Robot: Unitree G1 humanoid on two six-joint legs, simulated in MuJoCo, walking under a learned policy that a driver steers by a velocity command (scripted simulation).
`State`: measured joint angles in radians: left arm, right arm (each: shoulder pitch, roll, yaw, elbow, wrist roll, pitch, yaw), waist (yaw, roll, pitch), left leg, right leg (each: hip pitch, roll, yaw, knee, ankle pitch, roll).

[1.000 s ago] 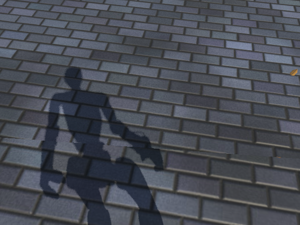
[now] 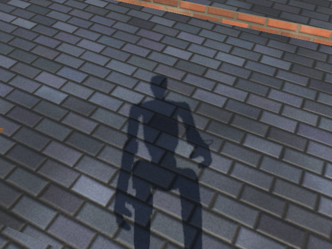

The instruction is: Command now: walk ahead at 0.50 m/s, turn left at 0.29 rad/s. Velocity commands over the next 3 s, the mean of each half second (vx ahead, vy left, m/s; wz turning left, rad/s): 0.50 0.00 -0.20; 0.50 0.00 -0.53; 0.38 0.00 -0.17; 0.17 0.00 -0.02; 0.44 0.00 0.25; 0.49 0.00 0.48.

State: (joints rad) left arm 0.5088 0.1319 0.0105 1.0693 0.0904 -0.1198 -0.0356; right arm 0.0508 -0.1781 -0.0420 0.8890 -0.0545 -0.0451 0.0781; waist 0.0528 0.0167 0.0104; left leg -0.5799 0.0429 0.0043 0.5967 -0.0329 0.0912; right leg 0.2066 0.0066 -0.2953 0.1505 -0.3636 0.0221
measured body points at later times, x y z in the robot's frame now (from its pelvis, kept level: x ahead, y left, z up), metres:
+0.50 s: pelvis +0.28 +0.02 -0.01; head +0.29 +0.01 +0.44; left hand +0.46 +0.18 -0.13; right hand +0.14 -0.13 -0.16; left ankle +0.17 +0.13 -0.73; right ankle +0.45 -0.16 -0.70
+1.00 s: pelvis +0.58 -0.08 -0.11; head +0.60 -0.09 +0.34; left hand +0.75 +0.14 -0.24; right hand +0.67 -0.39 -0.19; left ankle +0.79 +0.00 -0.81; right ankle +0.51 -0.16 -0.85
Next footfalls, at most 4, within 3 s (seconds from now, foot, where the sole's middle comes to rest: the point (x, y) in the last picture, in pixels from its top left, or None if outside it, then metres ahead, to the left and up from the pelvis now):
0.04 left None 0.21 0.13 -0.76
0.68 right None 0.54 -0.18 -0.88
1.08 left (188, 188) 0.83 -0.04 -0.88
1.52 right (248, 181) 0.89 -0.33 -0.88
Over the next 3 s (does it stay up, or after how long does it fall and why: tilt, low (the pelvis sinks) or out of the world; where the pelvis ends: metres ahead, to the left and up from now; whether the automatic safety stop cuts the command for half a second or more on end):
stays up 1.35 -0.36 -0.10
